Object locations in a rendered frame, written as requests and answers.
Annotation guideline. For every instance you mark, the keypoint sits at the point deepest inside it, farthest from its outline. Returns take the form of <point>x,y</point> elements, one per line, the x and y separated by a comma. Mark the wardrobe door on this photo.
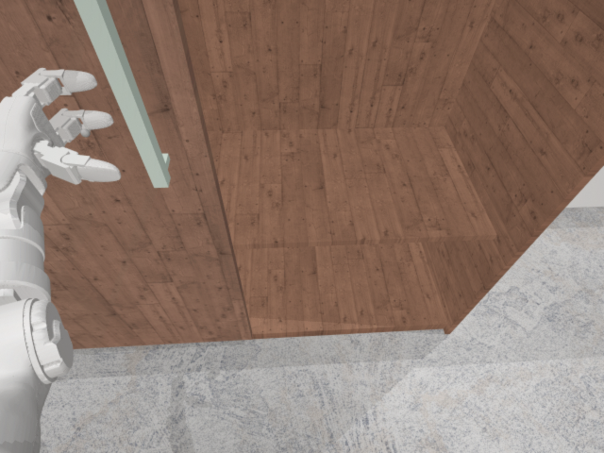
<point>130,264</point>

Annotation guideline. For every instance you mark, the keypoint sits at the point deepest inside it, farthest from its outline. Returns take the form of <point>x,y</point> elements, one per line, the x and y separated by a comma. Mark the robot left forearm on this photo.
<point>22,254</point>

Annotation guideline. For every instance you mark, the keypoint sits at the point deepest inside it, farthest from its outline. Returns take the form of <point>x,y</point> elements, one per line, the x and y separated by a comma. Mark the handle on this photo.
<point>101,29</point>

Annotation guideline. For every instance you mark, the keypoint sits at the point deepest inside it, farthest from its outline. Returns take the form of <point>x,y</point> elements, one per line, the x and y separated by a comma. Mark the robot left hand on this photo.
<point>24,127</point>

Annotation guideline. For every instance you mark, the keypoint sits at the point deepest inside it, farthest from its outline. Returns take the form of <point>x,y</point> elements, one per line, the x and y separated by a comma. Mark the robot left upper arm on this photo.
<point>35,349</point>

